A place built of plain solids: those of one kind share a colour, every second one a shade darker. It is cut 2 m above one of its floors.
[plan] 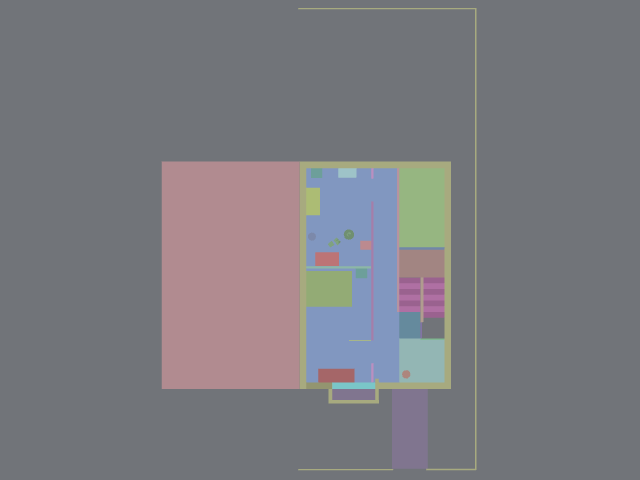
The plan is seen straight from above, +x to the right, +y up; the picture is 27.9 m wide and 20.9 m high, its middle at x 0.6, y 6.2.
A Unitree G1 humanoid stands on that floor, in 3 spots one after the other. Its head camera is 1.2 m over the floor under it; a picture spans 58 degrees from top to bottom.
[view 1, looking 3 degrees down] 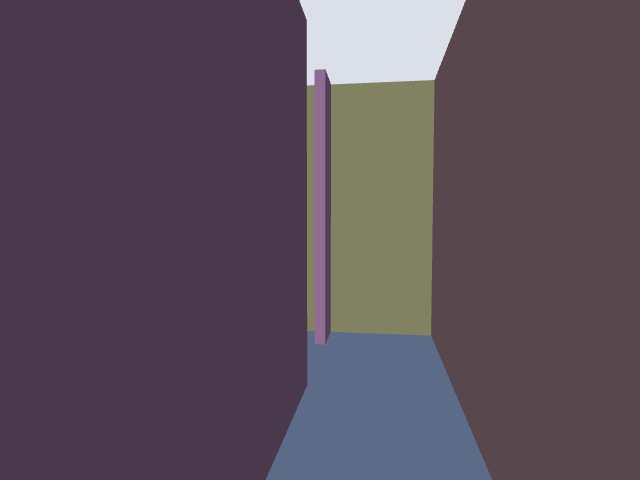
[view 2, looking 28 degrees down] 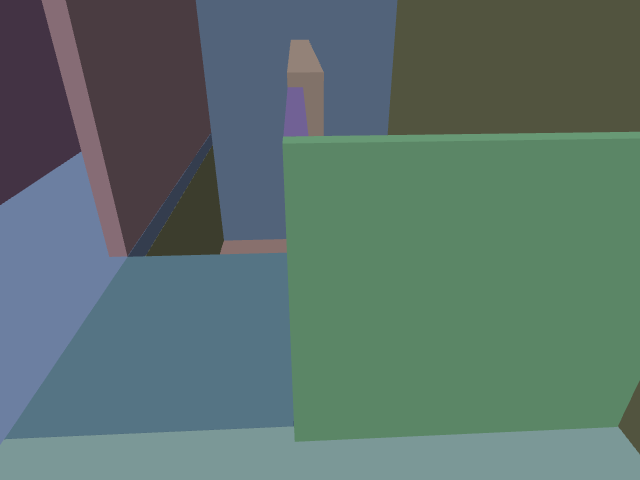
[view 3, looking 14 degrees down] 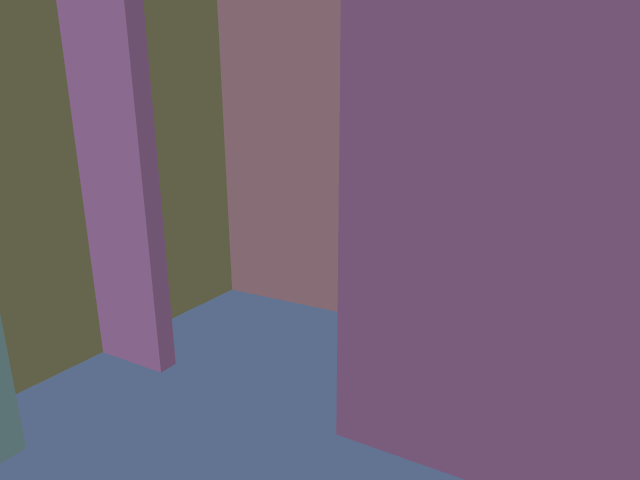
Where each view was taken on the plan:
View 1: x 3.44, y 4.87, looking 98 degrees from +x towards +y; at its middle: corridor_wall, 4.04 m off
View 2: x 5.00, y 0.95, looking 87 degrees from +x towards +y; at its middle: void_board_front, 1.03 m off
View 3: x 1.45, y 7.21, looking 28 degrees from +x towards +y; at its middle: landing_wall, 2.92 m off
